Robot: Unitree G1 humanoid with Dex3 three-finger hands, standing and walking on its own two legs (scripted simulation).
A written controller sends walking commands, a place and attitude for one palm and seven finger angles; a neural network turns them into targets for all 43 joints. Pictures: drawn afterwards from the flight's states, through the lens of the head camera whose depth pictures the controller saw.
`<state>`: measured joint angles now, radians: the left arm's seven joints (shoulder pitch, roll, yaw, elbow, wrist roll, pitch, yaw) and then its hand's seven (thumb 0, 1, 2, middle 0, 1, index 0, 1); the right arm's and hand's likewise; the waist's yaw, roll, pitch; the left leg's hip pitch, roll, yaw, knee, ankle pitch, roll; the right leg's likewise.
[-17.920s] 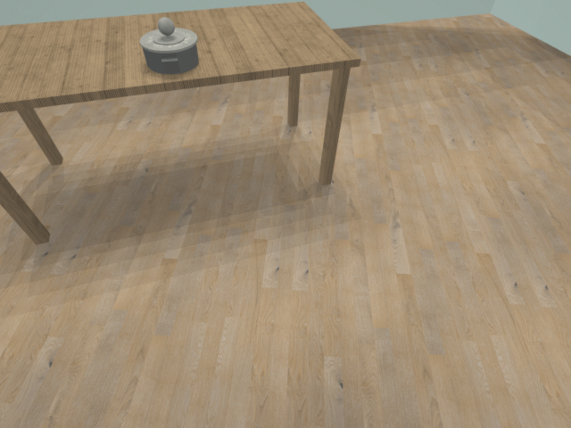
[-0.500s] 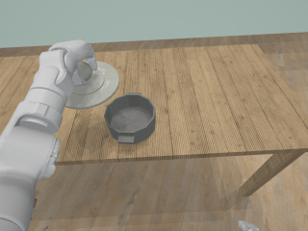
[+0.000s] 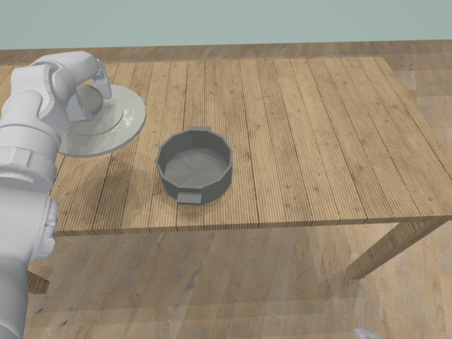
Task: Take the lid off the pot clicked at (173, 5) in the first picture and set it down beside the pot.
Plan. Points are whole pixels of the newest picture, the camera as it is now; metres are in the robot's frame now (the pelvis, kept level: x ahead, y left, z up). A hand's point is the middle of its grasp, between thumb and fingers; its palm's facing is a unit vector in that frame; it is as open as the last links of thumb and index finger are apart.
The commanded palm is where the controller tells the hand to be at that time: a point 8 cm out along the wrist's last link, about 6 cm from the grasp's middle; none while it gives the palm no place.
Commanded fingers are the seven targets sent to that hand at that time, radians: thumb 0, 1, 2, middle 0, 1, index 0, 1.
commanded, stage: move the lid sideways beside the pot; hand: left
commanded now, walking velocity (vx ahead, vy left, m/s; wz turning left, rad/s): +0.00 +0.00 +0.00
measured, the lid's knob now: (86, 99) +0.50 +0.24 +0.14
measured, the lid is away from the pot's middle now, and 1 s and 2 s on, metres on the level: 0.18 0.22 0.24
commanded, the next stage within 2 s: lower the lid onto the table in 0.58 s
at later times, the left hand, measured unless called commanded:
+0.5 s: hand (46, 105) +0.47 +0.30 +0.16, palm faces -0.35 -0.09 -0.93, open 8.1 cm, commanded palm +0.48 +0.30 +0.24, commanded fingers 0.00 0.66 0.96 -0.77 -1.04 -0.76 -1.03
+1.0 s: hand (57, 110) +0.47 +0.28 +0.15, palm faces -0.36 -0.05 -0.93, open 8.1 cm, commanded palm +0.48 +0.28 +0.22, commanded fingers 0.00 0.66 0.96 -0.77 -1.04 -0.76 -1.03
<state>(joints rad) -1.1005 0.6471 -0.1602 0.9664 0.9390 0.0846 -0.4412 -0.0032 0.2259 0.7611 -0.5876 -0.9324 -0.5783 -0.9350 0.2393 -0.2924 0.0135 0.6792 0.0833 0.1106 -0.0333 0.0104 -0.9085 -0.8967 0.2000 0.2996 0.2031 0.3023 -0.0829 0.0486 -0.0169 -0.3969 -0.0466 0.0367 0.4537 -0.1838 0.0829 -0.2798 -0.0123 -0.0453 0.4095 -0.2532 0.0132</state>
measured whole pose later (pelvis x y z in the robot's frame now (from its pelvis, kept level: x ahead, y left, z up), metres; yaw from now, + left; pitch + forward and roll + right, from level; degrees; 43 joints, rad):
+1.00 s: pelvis +0.00 +0.02 +0.00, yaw +0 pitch +9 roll -2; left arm -1.09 0.72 -0.11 0.99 0.97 -0.03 -0.44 0.00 0.23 0.76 -0.58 -0.93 -0.57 -0.94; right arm 0.26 -0.29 0.01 0.67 0.07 0.14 -0.03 0.01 -0.91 -0.90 0.20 0.30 0.20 0.30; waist -0.09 0.05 -0.03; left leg -0.46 -0.05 0.04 0.48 -0.19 0.10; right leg -0.33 -0.02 -0.04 0.41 -0.24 0.01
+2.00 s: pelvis +0.00 +0.00 -0.01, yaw -1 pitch +11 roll -3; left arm -0.94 0.76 -0.04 1.04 0.97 -0.13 -0.38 0.00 0.23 0.76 -0.58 -0.93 -0.57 -0.93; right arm 0.28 -0.30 0.01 0.70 0.08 0.15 -0.09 0.01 -0.91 -0.90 0.20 0.30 0.21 0.30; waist -0.09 0.03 -0.04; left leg -0.52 -0.02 0.04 0.55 -0.23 0.08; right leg -0.38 0.02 -0.03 0.46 -0.26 0.01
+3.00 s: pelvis +0.00 +0.01 -0.02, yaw -3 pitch +17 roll -4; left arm -0.95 0.77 0.00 1.17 1.03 -0.17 -0.26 0.00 0.24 0.76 -0.58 -0.93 -0.57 -0.94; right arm 0.35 -0.29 0.00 0.72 0.06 0.14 -0.10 0.01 -0.91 -0.90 0.20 0.30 0.21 0.30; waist -0.14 0.03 -0.08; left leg -0.70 0.00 0.05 0.70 -0.29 0.09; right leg -0.56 0.03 -0.02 0.59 -0.31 0.02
